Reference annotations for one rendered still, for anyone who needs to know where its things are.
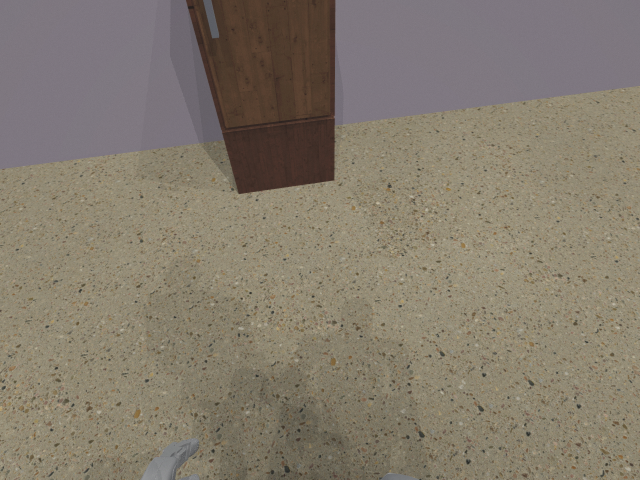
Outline cupboard door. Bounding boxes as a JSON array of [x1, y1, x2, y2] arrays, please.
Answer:
[[193, 0, 330, 128]]

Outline left robot hand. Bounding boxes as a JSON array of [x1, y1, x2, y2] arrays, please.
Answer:
[[141, 438, 200, 480]]

